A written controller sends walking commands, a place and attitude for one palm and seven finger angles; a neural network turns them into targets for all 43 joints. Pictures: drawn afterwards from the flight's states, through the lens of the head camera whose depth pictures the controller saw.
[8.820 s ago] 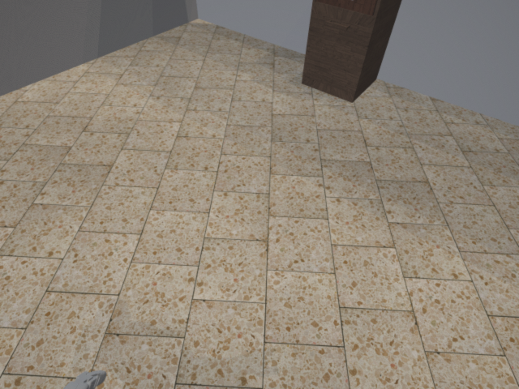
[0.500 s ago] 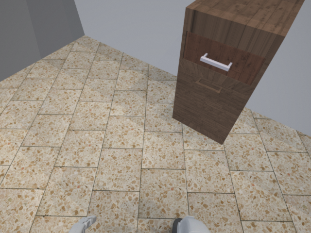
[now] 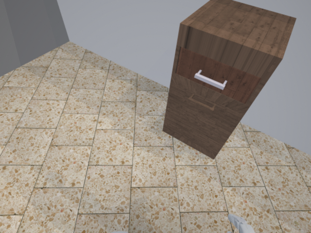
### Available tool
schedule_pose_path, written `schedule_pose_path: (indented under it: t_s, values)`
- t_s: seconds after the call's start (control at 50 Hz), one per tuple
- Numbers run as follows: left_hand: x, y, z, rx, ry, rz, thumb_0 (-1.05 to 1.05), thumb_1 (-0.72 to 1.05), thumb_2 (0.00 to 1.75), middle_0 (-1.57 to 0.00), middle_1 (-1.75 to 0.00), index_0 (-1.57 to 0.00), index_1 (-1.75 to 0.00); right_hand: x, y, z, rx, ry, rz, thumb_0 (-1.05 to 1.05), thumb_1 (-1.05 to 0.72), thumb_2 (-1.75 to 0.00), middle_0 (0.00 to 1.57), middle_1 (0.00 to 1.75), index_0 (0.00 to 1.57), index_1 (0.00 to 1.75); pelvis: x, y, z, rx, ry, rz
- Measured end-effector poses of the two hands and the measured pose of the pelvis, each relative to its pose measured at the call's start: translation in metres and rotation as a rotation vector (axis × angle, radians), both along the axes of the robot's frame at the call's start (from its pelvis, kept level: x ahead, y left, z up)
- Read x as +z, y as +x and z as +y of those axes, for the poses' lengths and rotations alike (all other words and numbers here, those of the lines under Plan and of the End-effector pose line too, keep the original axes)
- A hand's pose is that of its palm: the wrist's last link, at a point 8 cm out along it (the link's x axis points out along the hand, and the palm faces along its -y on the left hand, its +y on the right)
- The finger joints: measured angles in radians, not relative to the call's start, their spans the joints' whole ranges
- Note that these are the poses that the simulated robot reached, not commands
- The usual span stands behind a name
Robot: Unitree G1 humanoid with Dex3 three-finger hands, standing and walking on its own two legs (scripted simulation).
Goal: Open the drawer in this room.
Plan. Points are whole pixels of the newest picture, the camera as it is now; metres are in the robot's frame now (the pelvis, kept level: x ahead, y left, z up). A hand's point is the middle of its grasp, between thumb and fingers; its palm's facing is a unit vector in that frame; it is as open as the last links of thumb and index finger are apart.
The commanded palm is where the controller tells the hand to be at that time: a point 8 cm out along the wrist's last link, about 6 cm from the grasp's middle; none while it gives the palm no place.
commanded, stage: turn to face it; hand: left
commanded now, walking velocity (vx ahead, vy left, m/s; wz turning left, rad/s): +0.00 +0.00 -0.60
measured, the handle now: (210, 79) +0.80 -0.18 -0.10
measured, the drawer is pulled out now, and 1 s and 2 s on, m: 0.00 0.00 0.00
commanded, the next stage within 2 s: take the last steps up to it in 0.58 s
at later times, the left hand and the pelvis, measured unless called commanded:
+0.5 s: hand (118, 218) +0.18 +0.12 -0.14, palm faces -0.31 -0.90 -0.29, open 7.4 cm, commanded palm none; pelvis +0.00 -0.04 +0.00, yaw -18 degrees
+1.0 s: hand out of the picture +0.13 +0.14 -0.17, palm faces -0.37 -0.92 -0.15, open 7.4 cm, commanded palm none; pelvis +0.04 -0.02 +0.01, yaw -24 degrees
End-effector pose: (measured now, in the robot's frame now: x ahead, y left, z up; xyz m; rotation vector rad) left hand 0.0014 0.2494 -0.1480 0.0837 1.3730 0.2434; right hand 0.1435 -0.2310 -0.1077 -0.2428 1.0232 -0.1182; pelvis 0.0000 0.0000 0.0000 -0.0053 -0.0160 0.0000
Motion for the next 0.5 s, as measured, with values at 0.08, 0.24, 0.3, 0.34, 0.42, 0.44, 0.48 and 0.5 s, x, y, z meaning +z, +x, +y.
schedule_pose_path:
  t_s: [0.08,0.24,0.3,0.34,0.42,0.44,0.48,0.5]
  values:
    - [0.007,0.029,0.011,-0.067,-0.013,-0.027,0.01,0.91,0.89,-0.2,-0.3,-0.2,-0.3,0.006,-0.027,0.006,-0.056,-0.004,0.036,0.0,-0.91,-0.89,0.2,0.3,0.2,0.3,0.008,0.002,0.01,-0.056,-0.017,-0.008]
    - [0.021,0.087,0.017,-0.214,0.021,-0.065,0.01,0.91,0.89,-0.2,-0.3,-0.2,-0.3,0.001,-0.094,-0.001,-0.233,0.023,0.137,0.0,-0.9,-0.89,0.2,0.3,0.2,0.3,0.014,0.007,0.008,-0.162,-0.015,0.014]
    - [0.025,0.112,0.004,-0.285,0.034,-0.073,0.01,0.91,0.89,-0.2,-0.3,-0.2,-0.3,-0.005,-0.126,-0.011,-0.31,0.038,0.183,0.0,-0.9,-0.89,0.2,0.3,0.2,0.3,0.014,0.007,0.002,-0.204,-0.012,0.02]
    - [0.027,0.13,-0.01,-0.34,0.042,-0.089,0.01,0.91,0.89,-0.2,-0.3,-0.2,-0.3,-0.012,-0.148,-0.019,-0.361,0.052,0.217,0.0,-0.9,-0.89,0.2,0.3,0.2,0.3,0.012,0.006,-0.005,-0.232,-0.008,0.023]
    - [0.03,0.165,-0.047,-0.449,0.065,-0.163,0.01,0.91,0.89,-0.2,-0.3,-0.2,-0.3,-0.032,-0.192,-0.04,-0.454,0.086,0.282,0.0,-0.9,-0.89,0.2,0.3,0.2,0.3,0.0,0.005,-0.027,-0.281,0.017,0.026]
    - [0.03,0.172,-0.057,-0.471,0.072,-0.185,0.01,0.91,0.89,-0.2,-0.3,-0.2,-0.3,-0.038,-0.202,-0.046,-0.471,0.092,0.301,0.0,-0.9,-0.89,0.2,0.3,0.2,0.3,-0.003,0.004,-0.031,-0.291,0.016,0.026]
    - [0.035,0.179,-0.074,-0.5,0.076,-0.213,0.01,0.91,0.89,-0.2,-0.3,-0.2,-0.3,-0.043,-0.216,-0.054,-0.495,0.093,0.34,0.01,-0.9,-0.89,0.2,0.3,0.2,0.3,-0.003,0.002,-0.037,-0.301,0.014,0.022]
    - [0.038,0.181,-0.081,-0.508,0.075,-0.222,0.01,0.91,0.89,-0.2,-0.3,-0.2,-0.3,-0.042,-0.219,-0.057,-0.504,0.093,0.352,0.01,-0.91,-0.89,0.2,0.3,0.2,0.3,-0.001,0.001,-0.039,-0.307,0.017,0.02]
